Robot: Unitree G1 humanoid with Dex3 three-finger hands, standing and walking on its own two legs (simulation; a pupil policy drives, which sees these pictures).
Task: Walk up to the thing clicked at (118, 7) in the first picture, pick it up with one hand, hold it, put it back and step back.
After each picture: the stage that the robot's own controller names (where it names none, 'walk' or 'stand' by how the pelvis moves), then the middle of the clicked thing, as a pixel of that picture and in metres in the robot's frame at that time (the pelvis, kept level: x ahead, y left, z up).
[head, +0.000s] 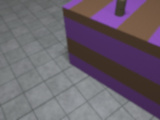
stand; (120, 6) +1.02 -0.21 -0.05
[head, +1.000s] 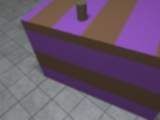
walk; (81, 11) +0.92 +0.10 -0.02
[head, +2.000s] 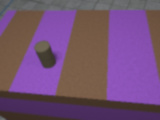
walk; (45, 55) +0.51 +0.22 -0.03
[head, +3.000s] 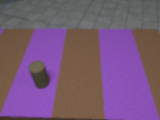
stand; (39, 75) +0.45 +0.22 -0.04
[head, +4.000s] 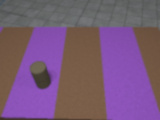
stand; (40, 75) +0.44 +0.22 -0.05
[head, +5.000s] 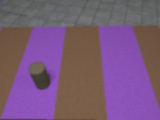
stand; (40, 76) +0.43 +0.22 -0.05
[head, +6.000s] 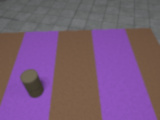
stand; (32, 84) +0.40 +0.24 -0.05
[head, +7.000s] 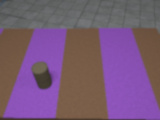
stand; (42, 76) +0.44 +0.21 -0.05
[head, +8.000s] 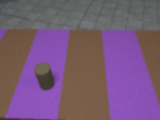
stand; (44, 76) +0.44 +0.20 -0.05
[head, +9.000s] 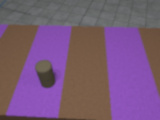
rise first; (45, 74) +0.44 +0.19 -0.05
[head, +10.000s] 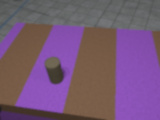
rise first; (54, 70) +0.46 +0.19 -0.05
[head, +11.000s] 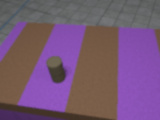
go down; (56, 70) +0.46 +0.19 -0.05
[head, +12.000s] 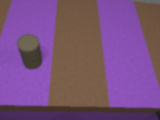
go down; (30, 53) +0.45 +0.17 +0.00
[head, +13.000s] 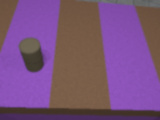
approach; (32, 55) +0.45 +0.17 +0.01
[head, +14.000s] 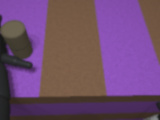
close in; (18, 41) +0.47 +0.19 +0.05
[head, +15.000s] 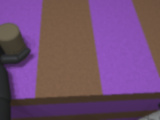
lift; (13, 43) +0.47 +0.19 +0.05
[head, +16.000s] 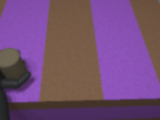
lift; (13, 68) +0.39 +0.21 +0.05
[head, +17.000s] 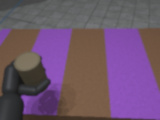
lift; (33, 74) +0.32 +0.16 +0.15
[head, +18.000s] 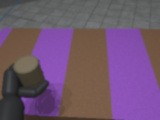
hold; (32, 76) +0.32 +0.18 +0.13
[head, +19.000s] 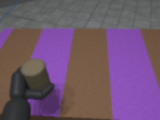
hold; (38, 79) +0.33 +0.17 +0.10
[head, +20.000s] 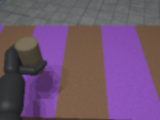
crouch; (31, 57) +0.40 +0.18 +0.12
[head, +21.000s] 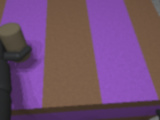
lower; (15, 43) +0.48 +0.19 +0.05
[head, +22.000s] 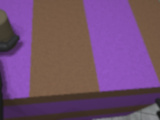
lower; (1, 31) +0.50 +0.20 +0.06
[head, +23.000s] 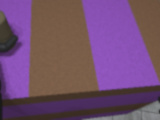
lower; out of the picture +0.50 +0.21 +0.06
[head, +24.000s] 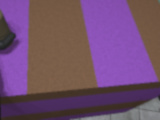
lower; out of the picture +0.51 +0.21 +0.06
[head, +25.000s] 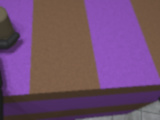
rest; (1, 28) +0.51 +0.20 +0.06
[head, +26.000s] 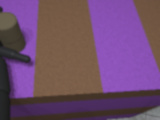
withdraw; (10, 34) +0.49 +0.19 +0.06
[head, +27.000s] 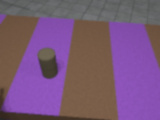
sink last; (48, 63) +0.46 +0.17 +0.01
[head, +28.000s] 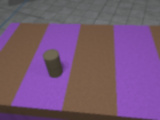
stand; (53, 64) +0.49 +0.18 +0.00
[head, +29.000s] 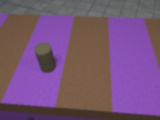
stand; (45, 58) +0.48 +0.19 +0.01
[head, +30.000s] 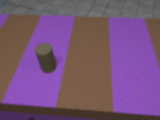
stand; (46, 58) +0.48 +0.19 +0.01
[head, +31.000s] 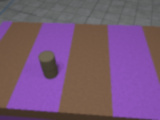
stand; (48, 65) +0.48 +0.19 -0.02
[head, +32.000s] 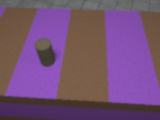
walk; (45, 53) +0.51 +0.20 -0.04
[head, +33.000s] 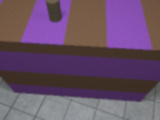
walk; (54, 9) +0.75 +0.20 -0.03
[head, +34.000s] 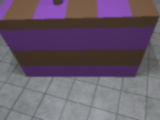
walk; out of the picture +1.04 +0.28 -0.03
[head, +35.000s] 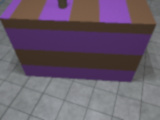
stand; out of the picture +1.11 +0.20 -0.05
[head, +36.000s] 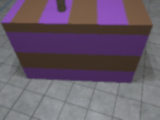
stand; (61, 3) +1.12 +0.21 -0.05
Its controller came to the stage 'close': yes
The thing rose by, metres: 0.19
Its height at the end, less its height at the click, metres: +0.00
